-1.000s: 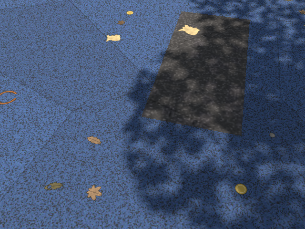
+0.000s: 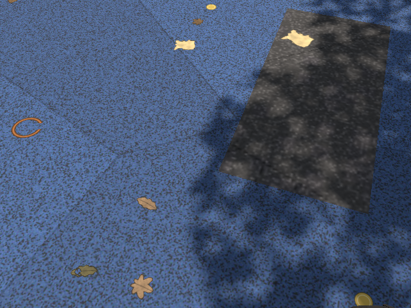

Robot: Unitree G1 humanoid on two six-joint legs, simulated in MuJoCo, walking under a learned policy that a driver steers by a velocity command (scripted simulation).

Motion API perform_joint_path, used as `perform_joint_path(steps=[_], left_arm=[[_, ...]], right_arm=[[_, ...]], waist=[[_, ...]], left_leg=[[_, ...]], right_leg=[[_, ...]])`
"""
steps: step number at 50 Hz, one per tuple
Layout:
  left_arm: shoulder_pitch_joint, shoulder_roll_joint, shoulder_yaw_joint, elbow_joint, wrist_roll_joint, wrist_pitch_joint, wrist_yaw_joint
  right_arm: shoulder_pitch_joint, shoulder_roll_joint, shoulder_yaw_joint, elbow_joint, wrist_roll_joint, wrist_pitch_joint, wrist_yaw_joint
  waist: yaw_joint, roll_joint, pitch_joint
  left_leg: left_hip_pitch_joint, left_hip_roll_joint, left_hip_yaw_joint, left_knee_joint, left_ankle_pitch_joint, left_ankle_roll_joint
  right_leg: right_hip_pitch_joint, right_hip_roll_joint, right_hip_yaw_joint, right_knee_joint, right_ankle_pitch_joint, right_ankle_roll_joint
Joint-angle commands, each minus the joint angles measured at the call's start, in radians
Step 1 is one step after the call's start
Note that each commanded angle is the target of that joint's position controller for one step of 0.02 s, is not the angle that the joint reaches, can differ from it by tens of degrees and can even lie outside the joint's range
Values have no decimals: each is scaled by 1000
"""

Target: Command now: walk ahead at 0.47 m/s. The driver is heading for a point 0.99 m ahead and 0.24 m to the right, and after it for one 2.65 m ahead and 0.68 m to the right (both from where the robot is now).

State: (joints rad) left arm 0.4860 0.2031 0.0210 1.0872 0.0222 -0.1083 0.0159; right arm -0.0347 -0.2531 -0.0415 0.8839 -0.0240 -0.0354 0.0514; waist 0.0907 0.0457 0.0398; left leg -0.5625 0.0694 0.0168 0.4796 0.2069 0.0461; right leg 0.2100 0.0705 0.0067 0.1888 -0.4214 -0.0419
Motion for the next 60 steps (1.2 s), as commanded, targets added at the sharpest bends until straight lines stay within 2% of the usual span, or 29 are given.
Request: perform_joint_path(steps=[1, 3, 5, 6, 7, 8, 9, 10, 12, 14, 20, 23, 25, 27, 28, 29, 30, 31, 32, 34, 35, 38, 46, 49, 53, 57, 58, 59, 60], left_arm=[[39, 160, 29, -3, 14, 8, 12], [67, 188, 37, 12, 25, 20, 17], [40, 203, 46, 16, 14, 33, 18], [78, 105, 33, 13, 14, 31, 19], [228, 61, 30, 24, -50, 21, 27], [143, 136, 38, -5, -68, 20, 30], [-46, 168, 44, -36, -35, 20, 21], [-123, 157, 46, -54, -16, 19, 5], [-137, 116, 45, -49, 29, 45, -22], [-144, 45, 30, -55, 27, 64, -39], [-386, 37, 5, -146, -2, 58, -57], [-473, 43, -3, -180, -7, 56, -55], [-453, 56, 0, -179, 4, 50, -49], [-292, 78, 11, -131, 12, 42, -39], [-178, 103, 24, -99, 16, 35, -36], [-78, 135, 40, -78, 26, 29, -33], [-77, 230, 65, -89, 25, 33, -25], [-76, 264, 75, -104, -14, 47, -30], [-165, 248, 78, -134, -37, 61, -25], [-277, 152, 58, -159, -27, 76, -13], [-280, 136, 54, -162, -23, 78, -7], [-259, 170, 63, -170, -8, 73, -10], [-195, 219, 89, -215, -9, 115, -2], [-174, 223, 96, -226, -3, 125, 0], [-184, 235, 103, -243, 3, 132, -4], [-262, 236, 105, -269, -11, 144, -8], [-281, 214, 98, -282, -21, 145, -6], [-205, 127, 79, -288, -23, 144, -4], [-184, 173, 91, -294, -14, 143, 4]], right_arm=[[-119, -71, -11, -82, 3, -16, -8], [14, -97, -24, -42, -7, -33, -22], [333, -149, -50, 68, -26, -54, -38], [456, -208, -60, 101, -51, -61, -37], [557, -244, -69, 109, -41, -56, -27], [560, -252, -79, 106, 6, -41, -25], [443, -163, -59, 82, 0, -42, -35], [334, -111, -42, 63, -9, -43, -43], [350, -66, -21, 92, -2, -60, -54], [377, -51, -13, 122, 13, -77, -52], [417, -38, 7, 138, 11, -80, -56], [491, -44, 14, 170, 13, -75, -69], [499, -53, 15, 175, 10, -67, -83], [475, -86, 7, 167, 8, -57, -103], [453, -103, 1, 158, 11, -51, -107], [406, -121, -5, 140, 23, -50, -104], [437, -58, 2, 96, 19, -54, -96], [509, -49, 0, 68, 36, -44, -96], [468, -73, -1, 57, 14, -37, -95], [370, -79, -14, 27, -3, -26, -92], [363, -71, -15, 18, -12, -6, -93], [370, -24, -9, 2, -11, 39, -93], [168, -79, -24, -96, 2, 71, -97], [123, -85, -21, -120, 9, 69, -100], [131, -94, -15, -136, 23, 52, -104], [254, -97, -10, -120, 32, 33, -109], [287, -125, -16, -112, 21, 25, -116], [253, -200, -28, -129, 4, 26, -125], [194, -268, -38, -161, -1, 36, -119]], waist=[[10, -100, 142], [-25, -77, 56], [-168, -49, -80], [-170, 64, -183], [-135, 220, -405], [-190, 166, -493], [-187, 58, -269], [-148, 5, -130], [-96, 25, -56], [-57, 26, -30], [-71, 22, 49], [-98, 9, 59], [-84, -2, 52], [-26, 36, -21], [21, 50, -69], [90, 23, -101], [34, -203, -185], [-8, -204, -355], [-30, -73, -286], [-84, 10, -54], [-103, 11, -32], [-126, -27, -76], [-60, -133, -108], [-43, -153, -84], [-47, -173, -89], [-118, -170, -92], [-130, -126, -85], [-68, 98, -93], [-56, 176, -68]], left_leg=[[43, -10, 14, -104, 6, 31], [171, -51, 34, -138, -57, 47], [552, -25, 37, -149, -20, 70], [849, 131, -80, 94, 249, 78], [1177, 374, -374, 259, 688, 192], [1160, 392, -532, 54, 198, 265], [923, 310, -449, -97, -96, 226], [708, 267, -381, -169, -110, 192], [514, 224, -286, -183, 120, 182], [437, 155, -186, -225, 160, 151], [400, 82, 32, -304, 230, 75], [502, 113, 62, -305, 291, 60], [570, 112, 100, -195, 529, 39], [577, 115, 115, 36, 720, 17], [548, 122, 108, 204, 668, 11], [451, 82, 134, 456, 442, -7], [197, -71, 173, 850, -541, -34], [2, -161, -5, 1087, -817, -55], [-38, -89, -68, 1050, -723, -47], [-37, -42, -61, 894, -668, -52], [13, -26, -65, 815, -657, -59], [109, -38, -44, 692, -605, -82], [1, -35, -78, 483, -522, -121], [-6, -54, -95, 407, -559, -113], [85, -97, -101, 290, -619, -83], [329, -124, -86, -46, -521, -51], [442, -61, -129, -194, -444, -40], [533, 182, -353, -282, -426, 14], [476, 342, -537, -263, -201, 140]], right_leg=[[-100, -242, 72, 77, 587, -109], [-23, -226, 68, 302, 806, -101], [-189, -160, 38, 734, 741, -87], [-497, -82, 20, 1094, 63, -80], [-783, 8, 77, 1409, -307, -49], [-900, -15, 98, 1393, -175, -46], [-928, -87, 64, 1300, -12, -42], [-869, -111, 49, 1216, 84, -37], [-756, -144, 67, 1101, 136, -29], [-710, -145, 22, 961, 147, -4], [-704, -106, -60, 592, 421, -33], [-707, -76, -106, 491, 475, -63], [-671, -27, -147, 451, 423, -84], [-526, 32, -168, 442, 343, -110], [-419, 29, -138, 388, 363, -136], [-287, -18, -69, 270, 508, -179], [-65, -290, 220, 365, 1142, -284], [109, -465, 541, 332, 1412, -463], [-15, -443, 475, 265, 1226, -453], [-294, -338, 366, 160, 954, -358], [-380, -295, 314, 139, 922, -325], [-474, -227, 249, 138, 960, -275], [-389, -184, 372, 109, 448, -191], [-357, -192, 439, 115, 359, -195], [-339, -198, 498, 164, 517, -197], [-405, -143, 523, 227, 548, -118], [-494, -88, 485, 284, 401, -63], [-612, 36, 302, 491, 37, 0], [-753, 139, 132, 656, -195, 25]])
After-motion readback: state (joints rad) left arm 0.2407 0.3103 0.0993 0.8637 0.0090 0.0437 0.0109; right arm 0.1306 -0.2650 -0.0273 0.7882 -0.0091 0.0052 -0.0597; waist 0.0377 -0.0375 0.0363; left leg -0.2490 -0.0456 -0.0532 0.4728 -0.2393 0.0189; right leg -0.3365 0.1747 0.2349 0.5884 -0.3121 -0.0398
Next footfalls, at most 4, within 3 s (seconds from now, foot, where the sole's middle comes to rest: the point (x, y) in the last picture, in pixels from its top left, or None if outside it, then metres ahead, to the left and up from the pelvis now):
0.10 left None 0.24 0.12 -0.83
0.58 right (231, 290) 0.54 0.01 -0.83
1.18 left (181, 269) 0.60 0.18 -0.83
1.70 right None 0.45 0.03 -0.83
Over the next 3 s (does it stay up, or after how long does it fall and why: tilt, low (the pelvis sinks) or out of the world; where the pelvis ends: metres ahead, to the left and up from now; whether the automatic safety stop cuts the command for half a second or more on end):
stays up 0.81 -0.24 -0.06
